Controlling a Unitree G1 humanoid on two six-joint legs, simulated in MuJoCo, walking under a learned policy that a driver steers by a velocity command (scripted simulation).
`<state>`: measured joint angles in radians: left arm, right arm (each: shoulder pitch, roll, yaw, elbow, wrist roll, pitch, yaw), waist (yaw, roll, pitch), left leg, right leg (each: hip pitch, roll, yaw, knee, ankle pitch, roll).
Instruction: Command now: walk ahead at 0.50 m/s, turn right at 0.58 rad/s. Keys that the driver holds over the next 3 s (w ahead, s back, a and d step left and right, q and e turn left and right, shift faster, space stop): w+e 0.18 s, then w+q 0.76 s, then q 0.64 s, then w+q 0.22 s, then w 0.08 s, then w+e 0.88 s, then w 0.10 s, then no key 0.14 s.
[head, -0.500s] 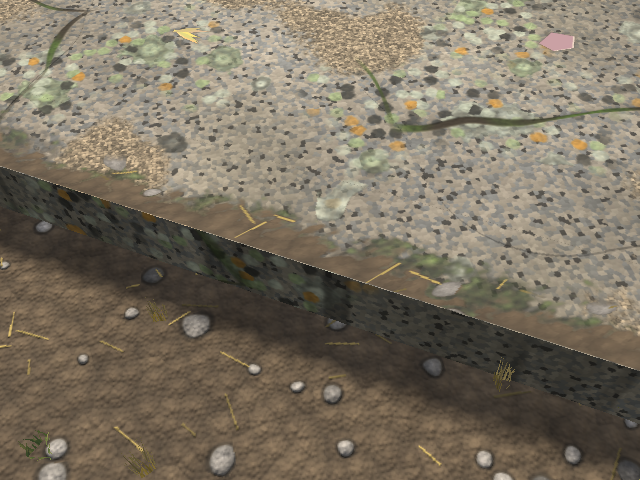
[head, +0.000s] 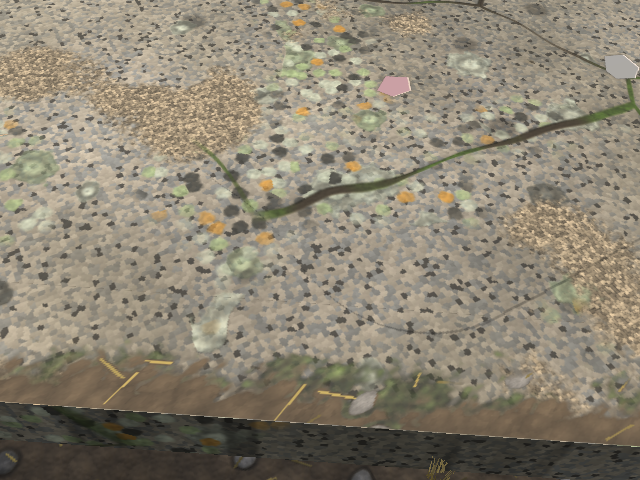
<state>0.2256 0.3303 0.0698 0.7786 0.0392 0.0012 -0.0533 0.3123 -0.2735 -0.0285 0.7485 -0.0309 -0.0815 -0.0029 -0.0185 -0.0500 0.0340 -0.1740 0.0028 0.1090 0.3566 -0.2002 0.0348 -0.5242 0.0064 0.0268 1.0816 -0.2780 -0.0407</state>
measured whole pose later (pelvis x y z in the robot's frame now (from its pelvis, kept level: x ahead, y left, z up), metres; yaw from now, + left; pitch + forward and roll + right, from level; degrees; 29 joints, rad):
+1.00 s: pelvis +0.50 +0.01 +0.02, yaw +11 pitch +3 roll +2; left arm 0.46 0.18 0.00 0.94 -0.02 -0.06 -0.02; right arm -0.04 -0.16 0.03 0.59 -0.01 0.03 0.02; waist 0.02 0.04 0.04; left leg -0.97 -0.08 0.20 1.40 -0.48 0.19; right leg -0.08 -0.11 -0.13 0.95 -0.20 0.00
